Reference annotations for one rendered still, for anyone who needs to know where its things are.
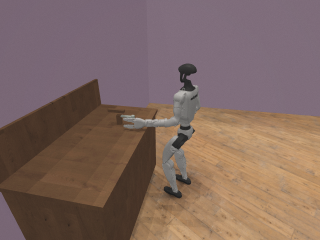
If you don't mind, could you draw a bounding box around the tap lever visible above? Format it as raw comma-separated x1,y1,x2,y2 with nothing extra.
120,115,135,120

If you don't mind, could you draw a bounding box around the left robot foot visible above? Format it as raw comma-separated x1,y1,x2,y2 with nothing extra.
163,186,182,198

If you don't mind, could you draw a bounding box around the left robot upper arm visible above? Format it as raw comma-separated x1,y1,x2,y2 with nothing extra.
170,91,186,126

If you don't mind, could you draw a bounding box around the robot left forearm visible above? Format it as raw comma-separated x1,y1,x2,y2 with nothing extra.
145,118,177,128

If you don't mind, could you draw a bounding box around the right robot upper arm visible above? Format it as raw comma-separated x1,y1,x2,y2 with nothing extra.
193,85,201,111

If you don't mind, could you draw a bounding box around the robot head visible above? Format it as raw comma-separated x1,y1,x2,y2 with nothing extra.
178,63,197,92

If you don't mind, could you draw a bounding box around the counter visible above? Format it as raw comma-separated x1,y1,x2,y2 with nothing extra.
0,79,158,240

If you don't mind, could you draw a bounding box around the robot left hand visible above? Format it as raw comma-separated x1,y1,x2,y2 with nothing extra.
123,117,145,129

